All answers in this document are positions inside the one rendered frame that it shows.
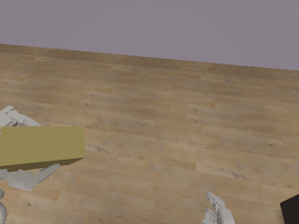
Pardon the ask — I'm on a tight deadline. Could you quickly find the table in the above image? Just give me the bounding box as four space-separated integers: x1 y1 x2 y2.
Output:
280 194 299 224

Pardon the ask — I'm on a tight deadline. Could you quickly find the robot right hand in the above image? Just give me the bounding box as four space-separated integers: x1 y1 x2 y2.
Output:
202 192 235 224

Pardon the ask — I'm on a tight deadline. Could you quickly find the sponge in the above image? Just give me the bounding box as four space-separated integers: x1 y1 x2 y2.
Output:
0 126 86 172

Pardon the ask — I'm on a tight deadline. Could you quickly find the robot left hand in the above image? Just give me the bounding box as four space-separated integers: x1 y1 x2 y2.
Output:
0 105 61 192

